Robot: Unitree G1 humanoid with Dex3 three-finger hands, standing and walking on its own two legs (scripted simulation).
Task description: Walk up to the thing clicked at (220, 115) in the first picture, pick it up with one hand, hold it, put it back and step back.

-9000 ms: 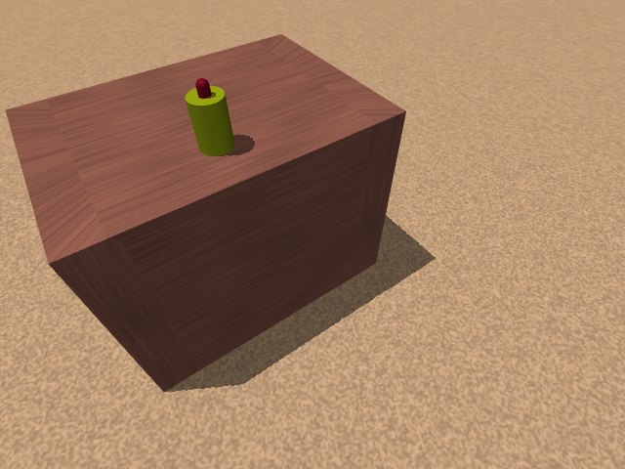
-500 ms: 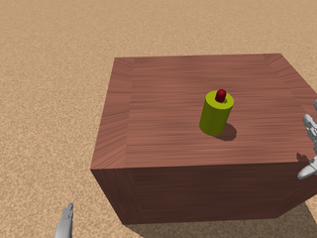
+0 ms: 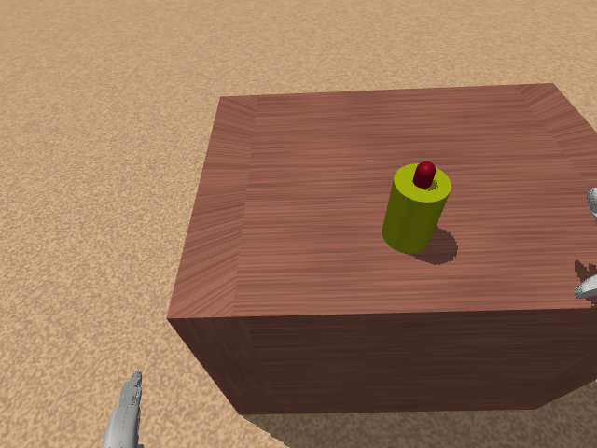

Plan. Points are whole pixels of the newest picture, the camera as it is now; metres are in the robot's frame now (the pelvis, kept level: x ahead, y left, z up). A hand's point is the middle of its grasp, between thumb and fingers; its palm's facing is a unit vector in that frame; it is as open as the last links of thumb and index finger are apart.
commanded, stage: go down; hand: right
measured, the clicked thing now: (415, 202) +0.50 -0.15 +0.02
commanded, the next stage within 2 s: approach in 1.84 s
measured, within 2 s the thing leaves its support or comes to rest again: neither
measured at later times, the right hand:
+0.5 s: hand out of the picture +0.39 -0.34 +0.12, palm faces +0.10 +0.99 +0.01, open 17.6 cm
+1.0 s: hand out of the picture +0.42 -0.36 +0.13, palm faces +0.12 +0.99 +0.01, open 17.6 cm
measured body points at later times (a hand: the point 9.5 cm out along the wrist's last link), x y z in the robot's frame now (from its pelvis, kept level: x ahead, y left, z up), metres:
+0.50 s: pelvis -0.01 +0.01 -0.01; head +0.04 -0.02 +0.43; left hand +0.14 +0.27 -0.08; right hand +0.38 -0.39 +0.13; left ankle +0.01 +0.15 -0.73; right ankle -0.02 -0.12 -0.73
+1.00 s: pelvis -0.01 -0.01 -0.02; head +0.06 -0.04 +0.42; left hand +0.14 +0.26 -0.08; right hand +0.41 -0.41 +0.13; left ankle +0.01 +0.15 -0.73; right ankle -0.02 -0.12 -0.73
